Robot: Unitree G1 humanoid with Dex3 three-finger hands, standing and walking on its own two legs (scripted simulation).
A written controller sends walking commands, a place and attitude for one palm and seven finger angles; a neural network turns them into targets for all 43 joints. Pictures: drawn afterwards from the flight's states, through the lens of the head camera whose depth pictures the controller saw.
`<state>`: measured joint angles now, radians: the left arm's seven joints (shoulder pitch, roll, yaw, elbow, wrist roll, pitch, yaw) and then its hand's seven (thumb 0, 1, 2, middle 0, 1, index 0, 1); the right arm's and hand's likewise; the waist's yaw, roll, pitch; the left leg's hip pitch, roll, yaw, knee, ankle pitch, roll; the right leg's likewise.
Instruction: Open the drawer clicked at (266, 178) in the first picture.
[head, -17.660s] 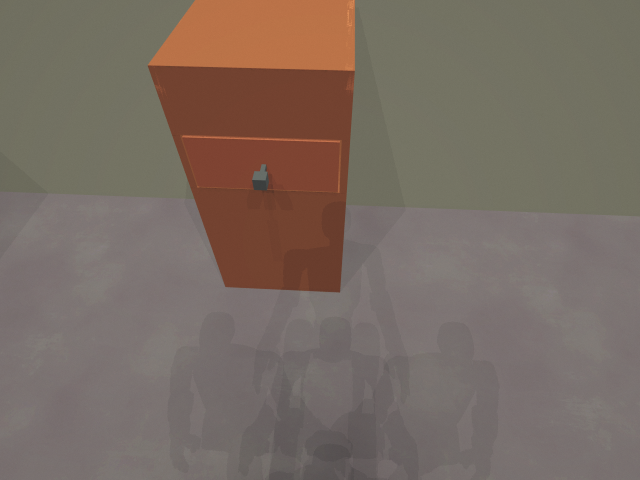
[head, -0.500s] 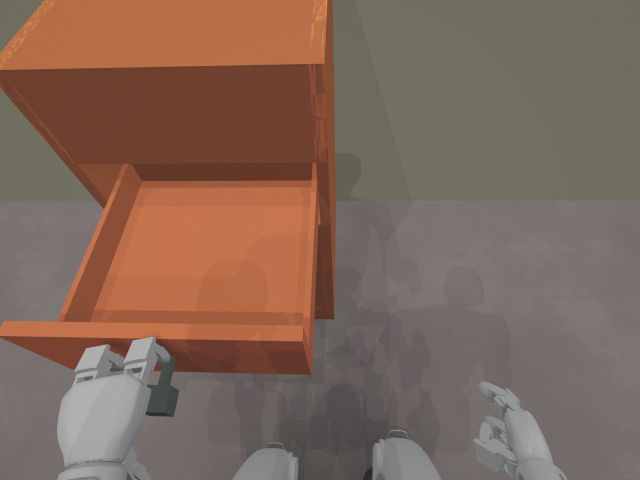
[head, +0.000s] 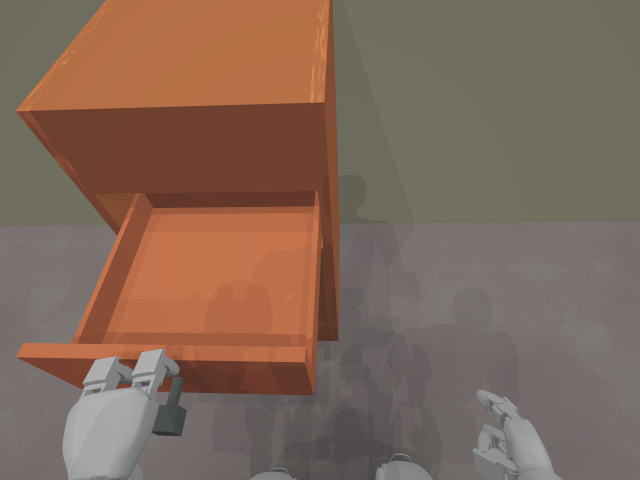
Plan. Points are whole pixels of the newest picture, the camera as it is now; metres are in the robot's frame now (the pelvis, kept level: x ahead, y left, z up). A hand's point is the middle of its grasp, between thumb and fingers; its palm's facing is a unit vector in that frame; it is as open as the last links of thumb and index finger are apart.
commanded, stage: lift the hand off the handle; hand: left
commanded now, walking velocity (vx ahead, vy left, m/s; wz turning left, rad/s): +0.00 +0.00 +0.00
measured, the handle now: (171, 406) +0.23 +0.24 -0.10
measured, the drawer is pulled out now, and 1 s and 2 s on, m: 0.29 0.29 0.29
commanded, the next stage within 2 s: draw the hand back to the body in 1.02 s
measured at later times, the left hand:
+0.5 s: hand (120, 426) +0.18 +0.24 +0.02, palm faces -0.01 -0.09 -1.00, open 13.8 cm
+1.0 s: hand (109, 412) +0.19 +0.24 +0.05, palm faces +0.00 -0.13 -0.99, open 13.8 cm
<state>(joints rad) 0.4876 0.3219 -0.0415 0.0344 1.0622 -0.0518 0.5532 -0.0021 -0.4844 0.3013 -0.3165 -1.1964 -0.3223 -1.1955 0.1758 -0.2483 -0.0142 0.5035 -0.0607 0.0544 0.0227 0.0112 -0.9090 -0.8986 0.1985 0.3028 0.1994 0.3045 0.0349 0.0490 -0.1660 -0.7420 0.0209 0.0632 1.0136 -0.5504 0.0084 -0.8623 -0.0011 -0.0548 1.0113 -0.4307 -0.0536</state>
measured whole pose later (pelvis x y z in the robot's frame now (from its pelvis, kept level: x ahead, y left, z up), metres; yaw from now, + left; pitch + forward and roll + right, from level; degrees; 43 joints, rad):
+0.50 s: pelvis +0.00 +0.00 +0.02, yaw +0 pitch +12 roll +1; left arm 0.51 0.34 -0.02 -0.02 1.03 -0.06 0.51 0.00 -0.48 0.30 -0.32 -1.20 -0.32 -1.20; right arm 0.17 -0.25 -0.03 0.52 -0.05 0.05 0.02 0.01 -0.91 -0.90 0.20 0.30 0.20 0.30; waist 0.05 0.05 -0.14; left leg -0.61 0.02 0.07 0.89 -0.50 0.01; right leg -0.73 0.00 -0.05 0.90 -0.39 -0.05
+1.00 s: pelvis +0.00 +0.00 +0.03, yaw -1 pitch +9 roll +1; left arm 0.51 0.35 -0.02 -0.12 0.99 -0.05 0.41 0.00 -0.49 0.30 -0.32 -1.20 -0.32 -1.20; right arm 0.17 -0.25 -0.02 0.52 -0.04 0.05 0.02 0.01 -0.91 -0.90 0.20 0.30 0.20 0.30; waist 0.07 0.07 -0.11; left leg -0.48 0.01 0.07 0.77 -0.45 0.01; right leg -0.61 0.00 -0.04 0.79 -0.35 -0.04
